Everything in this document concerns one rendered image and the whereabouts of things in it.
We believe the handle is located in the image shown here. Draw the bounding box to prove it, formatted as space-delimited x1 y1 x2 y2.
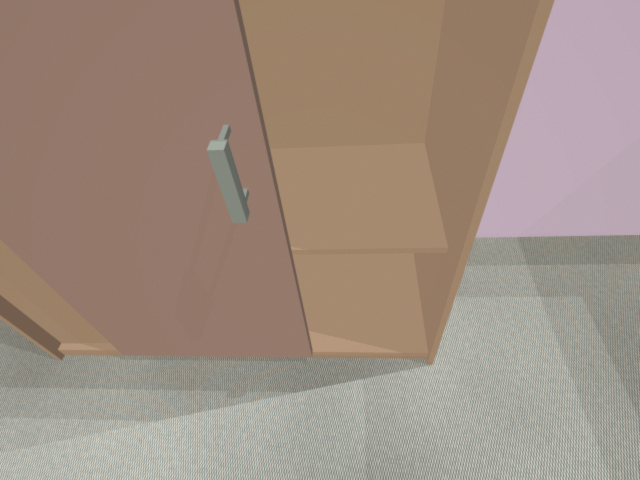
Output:
207 125 250 223

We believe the wardrobe door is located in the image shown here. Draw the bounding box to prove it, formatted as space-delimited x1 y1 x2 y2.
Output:
0 240 110 343
0 0 313 357

